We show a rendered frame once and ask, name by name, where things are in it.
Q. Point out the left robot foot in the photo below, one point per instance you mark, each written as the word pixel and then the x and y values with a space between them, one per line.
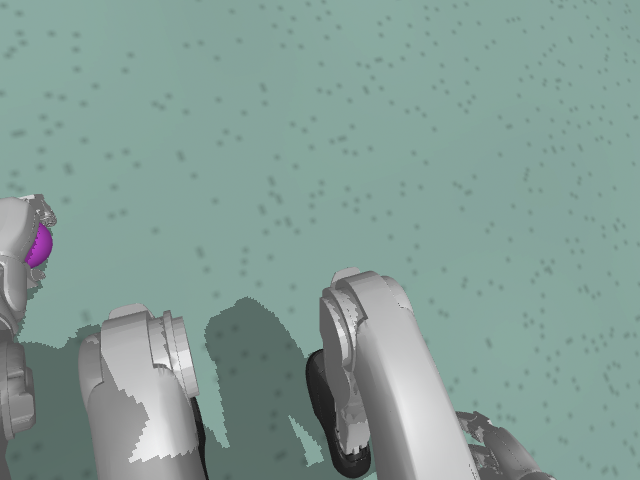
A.
pixel 201 433

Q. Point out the right robot hand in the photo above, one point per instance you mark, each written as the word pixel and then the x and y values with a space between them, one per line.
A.
pixel 503 457

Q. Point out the right robot foot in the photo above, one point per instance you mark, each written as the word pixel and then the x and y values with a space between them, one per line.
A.
pixel 350 466

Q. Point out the left robot hand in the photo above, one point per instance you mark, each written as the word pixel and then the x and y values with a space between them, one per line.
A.
pixel 19 223

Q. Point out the left robot arm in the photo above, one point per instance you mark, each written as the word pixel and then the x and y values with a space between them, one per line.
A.
pixel 17 396

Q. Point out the ball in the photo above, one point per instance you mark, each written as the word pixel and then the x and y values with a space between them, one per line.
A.
pixel 41 247

